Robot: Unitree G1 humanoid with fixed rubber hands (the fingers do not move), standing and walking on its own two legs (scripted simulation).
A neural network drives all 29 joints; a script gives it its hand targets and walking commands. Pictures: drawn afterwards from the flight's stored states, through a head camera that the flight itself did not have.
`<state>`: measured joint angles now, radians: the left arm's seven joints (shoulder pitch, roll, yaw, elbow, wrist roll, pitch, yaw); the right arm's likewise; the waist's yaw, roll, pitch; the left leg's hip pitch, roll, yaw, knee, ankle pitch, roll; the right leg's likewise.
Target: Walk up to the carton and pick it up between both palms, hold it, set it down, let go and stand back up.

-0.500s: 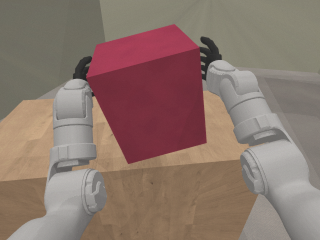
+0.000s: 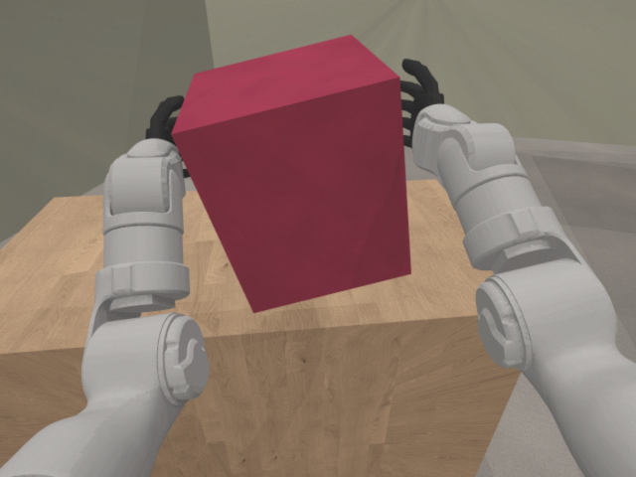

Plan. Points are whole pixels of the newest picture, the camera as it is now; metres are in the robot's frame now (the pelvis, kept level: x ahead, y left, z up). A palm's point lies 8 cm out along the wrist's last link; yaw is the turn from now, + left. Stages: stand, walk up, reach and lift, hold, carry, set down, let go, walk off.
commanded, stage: hold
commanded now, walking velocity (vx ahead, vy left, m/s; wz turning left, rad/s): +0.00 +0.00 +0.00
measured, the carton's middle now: (302, 173) +0.40 +0.01 +0.27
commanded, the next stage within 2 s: none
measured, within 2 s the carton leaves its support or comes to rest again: neither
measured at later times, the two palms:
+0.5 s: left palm (165, 164) +0.37 +0.17 +0.30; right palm (423, 128) +0.37 -0.13 +0.34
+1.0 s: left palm (170, 167) +0.37 +0.17 +0.30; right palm (424, 133) +0.37 -0.13 +0.33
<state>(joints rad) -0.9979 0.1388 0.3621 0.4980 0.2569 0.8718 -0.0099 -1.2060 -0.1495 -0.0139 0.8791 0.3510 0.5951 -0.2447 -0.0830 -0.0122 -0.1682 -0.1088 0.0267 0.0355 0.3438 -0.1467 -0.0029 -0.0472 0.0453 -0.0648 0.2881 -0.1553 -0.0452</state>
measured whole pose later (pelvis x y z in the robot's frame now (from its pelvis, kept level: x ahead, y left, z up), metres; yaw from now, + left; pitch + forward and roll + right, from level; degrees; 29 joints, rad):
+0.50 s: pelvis +0.00 +0.00 +0.00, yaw +1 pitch -5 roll -1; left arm -0.96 0.12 0.36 0.46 0.25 0.87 0.00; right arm -1.17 -0.15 0.00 0.85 0.38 0.59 -0.25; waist -0.10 -0.02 -0.16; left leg -0.10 0.02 0.03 0.35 -0.16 0.00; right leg -0.03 0.04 -0.07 0.28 -0.16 -0.04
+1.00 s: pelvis +0.01 +0.00 +0.00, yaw +0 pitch -5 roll -1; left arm -0.95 0.12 0.35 0.45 0.25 0.87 0.00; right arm -1.17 -0.15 0.00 0.85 0.38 0.60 -0.25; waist -0.10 -0.02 -0.16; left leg -0.10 0.02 0.03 0.35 -0.16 0.00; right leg -0.03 0.04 -0.07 0.28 -0.16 -0.04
